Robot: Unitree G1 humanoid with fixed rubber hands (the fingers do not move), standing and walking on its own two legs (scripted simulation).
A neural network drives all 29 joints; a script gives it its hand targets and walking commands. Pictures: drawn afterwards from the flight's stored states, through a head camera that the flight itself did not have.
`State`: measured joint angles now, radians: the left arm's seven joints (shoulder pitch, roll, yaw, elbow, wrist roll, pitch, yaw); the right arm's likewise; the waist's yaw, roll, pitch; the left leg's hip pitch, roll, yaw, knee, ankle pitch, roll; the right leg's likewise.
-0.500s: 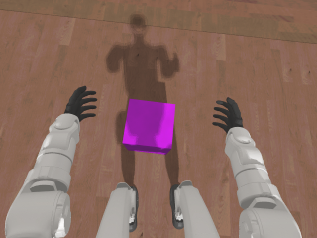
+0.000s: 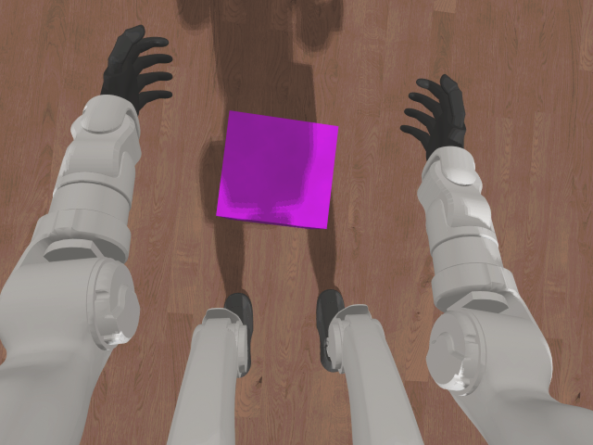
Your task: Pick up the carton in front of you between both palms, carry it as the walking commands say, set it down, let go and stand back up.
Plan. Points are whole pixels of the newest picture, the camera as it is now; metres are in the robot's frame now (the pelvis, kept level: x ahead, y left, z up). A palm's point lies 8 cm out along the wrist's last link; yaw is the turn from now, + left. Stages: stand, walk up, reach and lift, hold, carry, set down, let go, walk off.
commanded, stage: reach and lift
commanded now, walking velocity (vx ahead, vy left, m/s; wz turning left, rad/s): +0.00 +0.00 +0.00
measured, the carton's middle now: (276, 179) +0.48 +0.01 -0.50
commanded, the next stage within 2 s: none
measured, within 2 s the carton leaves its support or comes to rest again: leaves its support in 1.52 s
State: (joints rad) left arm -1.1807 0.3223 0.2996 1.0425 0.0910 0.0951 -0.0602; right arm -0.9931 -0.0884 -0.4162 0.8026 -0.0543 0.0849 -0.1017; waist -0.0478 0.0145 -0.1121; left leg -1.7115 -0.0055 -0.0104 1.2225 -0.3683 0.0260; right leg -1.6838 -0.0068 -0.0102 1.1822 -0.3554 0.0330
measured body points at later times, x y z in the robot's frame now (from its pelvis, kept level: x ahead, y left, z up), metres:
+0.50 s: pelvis -0.06 -0.01 -0.21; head +0.30 +0.01 +0.06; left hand +0.51 +0.20 -0.37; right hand +0.47 -0.18 -0.37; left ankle +0.06 +0.10 -0.59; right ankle +0.07 -0.14 -0.59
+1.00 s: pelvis -0.05 -0.01 -0.26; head +0.32 +0.02 -0.01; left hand +0.52 +0.18 -0.44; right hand +0.49 -0.18 -0.43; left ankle +0.06 +0.10 -0.59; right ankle +0.07 -0.14 -0.59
